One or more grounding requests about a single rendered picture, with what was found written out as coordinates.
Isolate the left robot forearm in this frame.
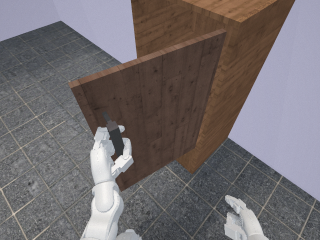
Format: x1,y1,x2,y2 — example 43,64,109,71
80,181,124,240

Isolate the robot right hand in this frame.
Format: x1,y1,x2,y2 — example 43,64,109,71
224,195,264,240

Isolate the cupboard door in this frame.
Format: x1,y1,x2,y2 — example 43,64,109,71
68,28,227,192

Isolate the handle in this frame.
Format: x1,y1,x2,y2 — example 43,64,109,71
102,111,124,157

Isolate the robot left hand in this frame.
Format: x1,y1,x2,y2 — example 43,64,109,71
90,125,134,186

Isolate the left robot shin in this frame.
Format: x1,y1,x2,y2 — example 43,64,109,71
125,229,135,233

